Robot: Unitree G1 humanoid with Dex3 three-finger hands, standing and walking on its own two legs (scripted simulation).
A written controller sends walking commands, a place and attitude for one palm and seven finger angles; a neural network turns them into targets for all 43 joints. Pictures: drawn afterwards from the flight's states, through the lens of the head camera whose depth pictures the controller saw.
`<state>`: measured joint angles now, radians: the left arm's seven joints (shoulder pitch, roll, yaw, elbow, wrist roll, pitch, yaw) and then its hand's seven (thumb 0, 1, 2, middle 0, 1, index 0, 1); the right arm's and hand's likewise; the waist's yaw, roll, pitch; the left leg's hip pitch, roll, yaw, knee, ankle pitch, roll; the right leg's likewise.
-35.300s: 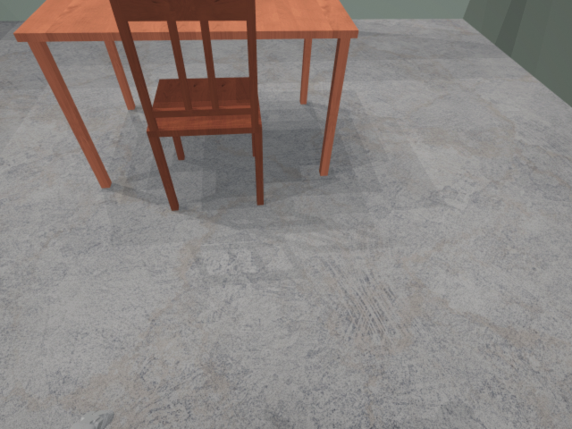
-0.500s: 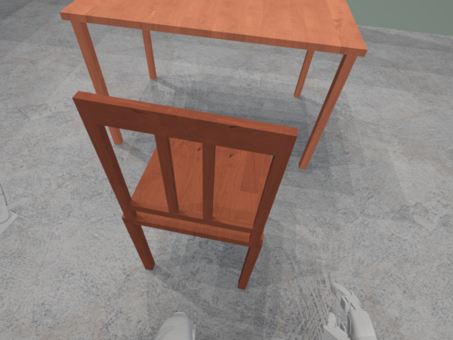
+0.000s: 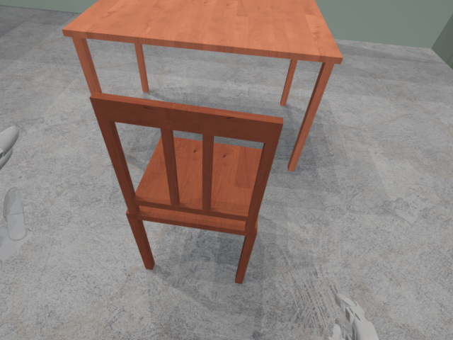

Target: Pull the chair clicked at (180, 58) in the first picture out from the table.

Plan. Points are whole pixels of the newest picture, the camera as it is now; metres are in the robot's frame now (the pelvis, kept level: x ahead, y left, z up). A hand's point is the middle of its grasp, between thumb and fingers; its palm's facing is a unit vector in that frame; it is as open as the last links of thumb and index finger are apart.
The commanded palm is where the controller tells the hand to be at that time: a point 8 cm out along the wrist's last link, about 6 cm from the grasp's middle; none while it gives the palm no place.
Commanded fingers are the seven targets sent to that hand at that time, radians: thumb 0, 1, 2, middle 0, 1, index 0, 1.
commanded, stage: stop stepping back and stand still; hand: left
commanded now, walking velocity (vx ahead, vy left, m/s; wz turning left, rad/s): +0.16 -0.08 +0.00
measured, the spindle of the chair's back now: (171, 170) +0.54 +0.17 -0.08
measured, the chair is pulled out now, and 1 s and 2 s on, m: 0.53 0.53 0.53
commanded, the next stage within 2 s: let the arm hang, fingers relaxed in 0.18 s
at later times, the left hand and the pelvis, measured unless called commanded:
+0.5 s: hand out of the picture +0.13 +0.18 -0.13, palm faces +0.01 -0.98 -0.18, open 7.4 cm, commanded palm none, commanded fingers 0.00 0.90 0.90 -0.20 -0.30 -0.20 -0.30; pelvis +0.00 +0.01 +0.00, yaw +1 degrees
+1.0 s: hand out of the picture -0.02 +0.19 -0.16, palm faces +0.00 -0.97 -0.23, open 7.4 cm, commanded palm none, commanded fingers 0.00 0.90 0.90 -0.20 -0.30 -0.20 -0.30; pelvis +0.01 +0.00 +0.01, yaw +0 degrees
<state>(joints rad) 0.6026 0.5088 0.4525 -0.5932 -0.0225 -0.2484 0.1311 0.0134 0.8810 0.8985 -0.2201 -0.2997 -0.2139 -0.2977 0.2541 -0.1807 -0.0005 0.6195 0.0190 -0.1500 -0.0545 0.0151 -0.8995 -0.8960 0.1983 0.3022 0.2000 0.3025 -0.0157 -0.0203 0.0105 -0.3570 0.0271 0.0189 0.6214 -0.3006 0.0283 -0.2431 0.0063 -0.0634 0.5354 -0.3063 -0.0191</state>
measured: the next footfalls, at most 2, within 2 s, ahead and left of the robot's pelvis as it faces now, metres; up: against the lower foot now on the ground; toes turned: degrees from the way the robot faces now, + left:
none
